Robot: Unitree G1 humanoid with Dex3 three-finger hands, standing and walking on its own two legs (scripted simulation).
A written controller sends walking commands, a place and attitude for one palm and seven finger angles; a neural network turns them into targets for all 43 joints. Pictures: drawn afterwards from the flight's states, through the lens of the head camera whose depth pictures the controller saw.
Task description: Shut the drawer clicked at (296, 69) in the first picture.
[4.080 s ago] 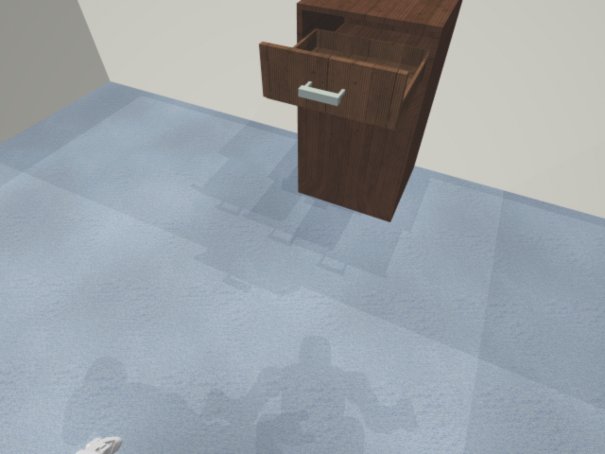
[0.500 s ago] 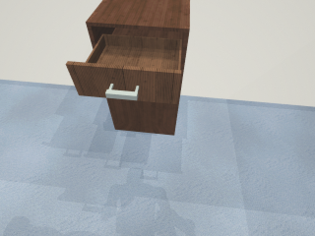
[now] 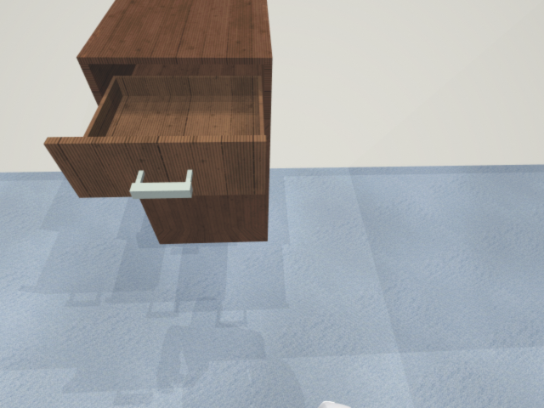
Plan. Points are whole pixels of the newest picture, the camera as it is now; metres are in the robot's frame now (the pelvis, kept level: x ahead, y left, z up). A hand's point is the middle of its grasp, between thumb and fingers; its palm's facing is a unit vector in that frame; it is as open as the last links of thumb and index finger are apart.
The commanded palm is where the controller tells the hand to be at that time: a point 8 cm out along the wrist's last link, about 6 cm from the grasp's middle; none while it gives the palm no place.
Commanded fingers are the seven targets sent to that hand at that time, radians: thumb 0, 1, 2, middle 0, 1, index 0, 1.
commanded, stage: take the last steps up to it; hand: left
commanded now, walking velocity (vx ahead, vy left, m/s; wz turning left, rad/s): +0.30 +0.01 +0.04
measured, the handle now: (163, 182) +0.54 +0.23 -0.03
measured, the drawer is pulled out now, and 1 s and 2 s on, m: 0.29 0.29 0.29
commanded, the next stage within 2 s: come to a stop and stand still in 0.72 s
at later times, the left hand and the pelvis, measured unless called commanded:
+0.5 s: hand out of the picture +0.06 +0.17 -0.19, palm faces +0.16 -0.98 -0.13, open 7.4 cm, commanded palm none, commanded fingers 0.00 0.90 0.90 -0.20 -0.30 -0.20 -0.30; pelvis +0.14 +0.01 -0.01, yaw +3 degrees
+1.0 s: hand (163, 324) +0.30 +0.21 -0.17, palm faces +0.02 -0.98 -0.22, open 7.3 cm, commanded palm none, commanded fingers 0.00 0.90 0.90 -0.20 -0.30 -0.20 -0.30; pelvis +0.23 +0.03 +0.00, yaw +0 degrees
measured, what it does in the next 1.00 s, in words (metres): walks ahead: right foot, then left foot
